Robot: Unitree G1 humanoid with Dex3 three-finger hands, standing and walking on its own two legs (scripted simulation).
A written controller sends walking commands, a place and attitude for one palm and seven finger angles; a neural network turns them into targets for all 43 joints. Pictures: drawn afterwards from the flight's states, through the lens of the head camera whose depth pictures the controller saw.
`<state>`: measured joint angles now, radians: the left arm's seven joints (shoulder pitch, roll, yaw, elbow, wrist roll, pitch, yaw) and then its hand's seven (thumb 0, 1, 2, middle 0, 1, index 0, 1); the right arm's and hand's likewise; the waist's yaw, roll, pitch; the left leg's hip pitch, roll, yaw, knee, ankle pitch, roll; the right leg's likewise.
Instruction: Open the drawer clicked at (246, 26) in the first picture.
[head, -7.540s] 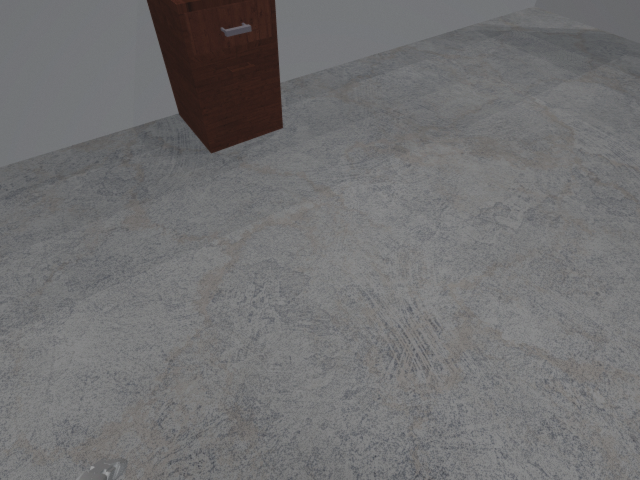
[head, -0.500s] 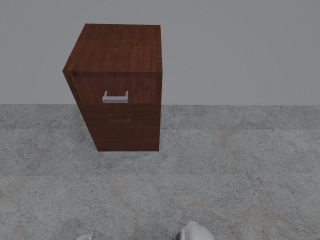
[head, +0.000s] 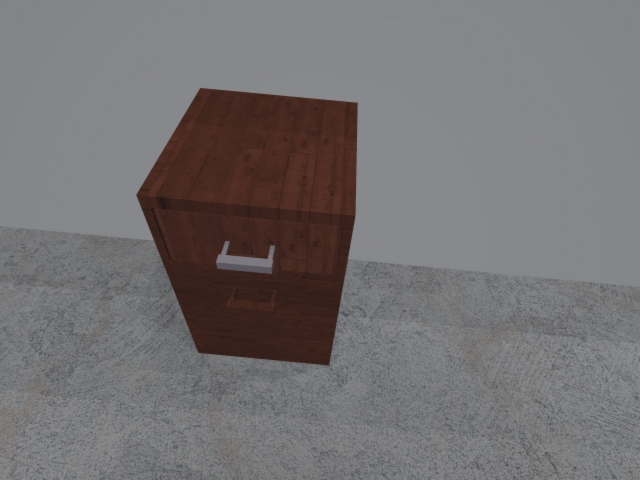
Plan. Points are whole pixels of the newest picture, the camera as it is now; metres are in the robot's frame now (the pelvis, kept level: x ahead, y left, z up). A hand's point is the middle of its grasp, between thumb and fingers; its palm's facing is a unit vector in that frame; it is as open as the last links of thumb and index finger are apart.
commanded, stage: come to a stop and stand still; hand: left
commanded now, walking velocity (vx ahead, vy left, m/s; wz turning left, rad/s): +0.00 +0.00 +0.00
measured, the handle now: (247, 256) +0.57 +0.20 -0.18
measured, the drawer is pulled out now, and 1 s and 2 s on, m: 0.00 0.00 0.00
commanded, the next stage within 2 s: look again from close up in 1.84 s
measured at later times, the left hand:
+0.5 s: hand out of the picture +0.14 +0.14 -0.15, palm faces +0.00 -0.95 -0.32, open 7.4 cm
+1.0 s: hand out of the picture +0.04 +0.16 -0.16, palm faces +0.06 -0.97 -0.24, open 7.4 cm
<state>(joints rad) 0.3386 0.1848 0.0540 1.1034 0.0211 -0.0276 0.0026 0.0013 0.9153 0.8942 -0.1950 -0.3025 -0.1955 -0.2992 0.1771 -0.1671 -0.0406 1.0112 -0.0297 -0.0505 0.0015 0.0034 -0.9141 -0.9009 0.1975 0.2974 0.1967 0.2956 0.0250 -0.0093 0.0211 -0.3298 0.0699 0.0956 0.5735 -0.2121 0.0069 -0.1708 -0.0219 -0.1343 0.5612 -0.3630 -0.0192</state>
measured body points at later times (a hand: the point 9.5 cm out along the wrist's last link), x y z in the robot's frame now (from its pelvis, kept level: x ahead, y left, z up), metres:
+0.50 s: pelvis +0.07 -0.06 +0.01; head +0.12 -0.10 +0.45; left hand +0.14 +0.19 -0.12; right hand +0.10 -0.30 -0.17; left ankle +0.02 +0.10 -0.66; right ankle +0.08 -0.13 -0.73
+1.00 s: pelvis +0.04 -0.03 +0.01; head +0.05 -0.04 +0.46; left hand +0.04 +0.21 -0.14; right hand +0.08 -0.28 -0.15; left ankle +0.00 +0.10 -0.73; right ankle +0.08 -0.13 -0.73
